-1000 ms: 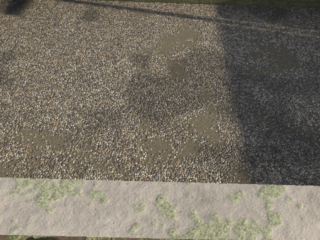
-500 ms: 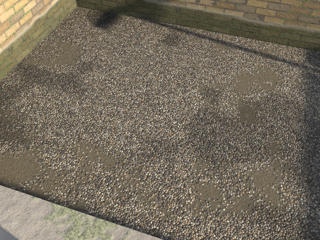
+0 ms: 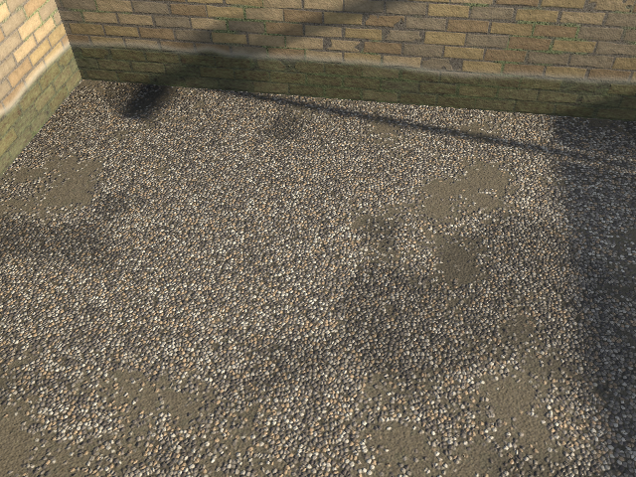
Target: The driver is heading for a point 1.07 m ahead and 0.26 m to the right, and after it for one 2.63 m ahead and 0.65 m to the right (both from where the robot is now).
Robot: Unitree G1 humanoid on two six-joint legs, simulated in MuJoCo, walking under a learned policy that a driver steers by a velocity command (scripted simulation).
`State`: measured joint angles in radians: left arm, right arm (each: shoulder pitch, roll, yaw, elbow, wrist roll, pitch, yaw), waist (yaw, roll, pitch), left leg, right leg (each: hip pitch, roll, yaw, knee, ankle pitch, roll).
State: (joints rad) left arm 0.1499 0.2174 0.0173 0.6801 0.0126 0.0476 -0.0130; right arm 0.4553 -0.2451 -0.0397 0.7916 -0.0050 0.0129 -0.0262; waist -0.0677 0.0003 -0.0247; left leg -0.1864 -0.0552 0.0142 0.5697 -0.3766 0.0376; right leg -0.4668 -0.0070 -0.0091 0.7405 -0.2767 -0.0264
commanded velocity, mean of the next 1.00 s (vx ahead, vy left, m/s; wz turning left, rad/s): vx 0.50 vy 0.00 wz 0.00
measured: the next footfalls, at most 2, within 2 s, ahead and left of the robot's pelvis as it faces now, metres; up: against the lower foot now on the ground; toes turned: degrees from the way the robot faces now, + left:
right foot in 0.02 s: +0.12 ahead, -0.10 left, +0.00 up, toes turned +1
left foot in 0.40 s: +0.14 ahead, +0.11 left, +0.00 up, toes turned -2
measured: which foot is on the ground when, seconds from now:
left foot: down 0.00-0.04, up 0.06-0.38, down 0.40-1.00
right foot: up 0.00-0.00, down 0.02-1.00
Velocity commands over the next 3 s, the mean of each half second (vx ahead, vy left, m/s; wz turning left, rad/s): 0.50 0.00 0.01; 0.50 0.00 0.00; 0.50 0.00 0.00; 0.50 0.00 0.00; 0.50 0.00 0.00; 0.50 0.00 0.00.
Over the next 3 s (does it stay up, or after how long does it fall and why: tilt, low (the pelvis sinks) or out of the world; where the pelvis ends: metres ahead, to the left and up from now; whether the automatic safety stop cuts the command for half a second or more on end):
stays up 0.10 0.03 -0.01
